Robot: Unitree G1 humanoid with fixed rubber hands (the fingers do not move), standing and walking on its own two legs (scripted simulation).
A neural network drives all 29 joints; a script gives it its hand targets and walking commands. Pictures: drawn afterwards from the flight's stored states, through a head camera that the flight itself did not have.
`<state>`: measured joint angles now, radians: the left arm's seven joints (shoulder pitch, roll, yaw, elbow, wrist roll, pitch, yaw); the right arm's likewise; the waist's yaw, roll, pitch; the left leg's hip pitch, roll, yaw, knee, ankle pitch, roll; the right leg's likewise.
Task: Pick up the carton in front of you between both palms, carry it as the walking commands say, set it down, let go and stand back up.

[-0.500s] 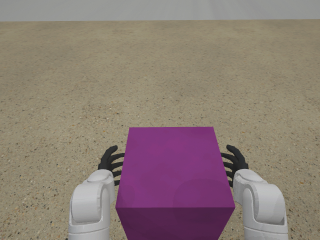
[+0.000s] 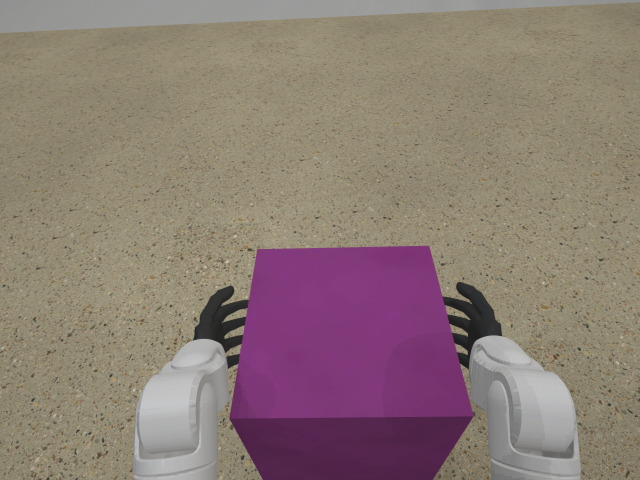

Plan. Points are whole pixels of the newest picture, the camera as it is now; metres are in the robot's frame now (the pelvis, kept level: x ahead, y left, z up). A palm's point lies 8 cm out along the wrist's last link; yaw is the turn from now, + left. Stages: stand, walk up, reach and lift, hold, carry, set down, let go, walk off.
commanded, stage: carry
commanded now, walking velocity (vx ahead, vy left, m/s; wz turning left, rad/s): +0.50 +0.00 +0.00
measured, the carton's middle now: (345, 372) +0.27 +0.00 +0.00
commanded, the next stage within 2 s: none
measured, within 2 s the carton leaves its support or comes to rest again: neither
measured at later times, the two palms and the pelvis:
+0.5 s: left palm (237, 190) +0.55 +0.18 +0.08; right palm (421, 187) +0.54 -0.12 +0.08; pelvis +0.28 +0.04 -0.01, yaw -2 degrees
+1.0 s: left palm (245, 164) +0.63 +0.18 +0.07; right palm (413, 157) +0.63 -0.12 +0.08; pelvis +0.37 +0.03 -0.01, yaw +0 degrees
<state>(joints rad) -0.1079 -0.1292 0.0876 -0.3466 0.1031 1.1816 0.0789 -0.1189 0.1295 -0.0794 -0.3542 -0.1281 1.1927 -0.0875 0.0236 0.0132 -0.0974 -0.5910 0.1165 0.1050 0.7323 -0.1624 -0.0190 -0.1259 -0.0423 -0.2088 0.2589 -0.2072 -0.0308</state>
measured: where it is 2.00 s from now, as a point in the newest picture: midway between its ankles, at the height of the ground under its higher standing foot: outside the picture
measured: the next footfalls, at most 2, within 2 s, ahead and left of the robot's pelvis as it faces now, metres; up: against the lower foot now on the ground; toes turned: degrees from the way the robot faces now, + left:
left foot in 0.16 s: +0.29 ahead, +0.13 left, +0.00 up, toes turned +7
right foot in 0.50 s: +0.39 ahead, -0.09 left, +0.00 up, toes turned +18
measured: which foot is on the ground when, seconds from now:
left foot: up 0.00-0.14, down 0.16-1.00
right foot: down 0.00-0.16, up 0.18-0.48, down 0.50-1.00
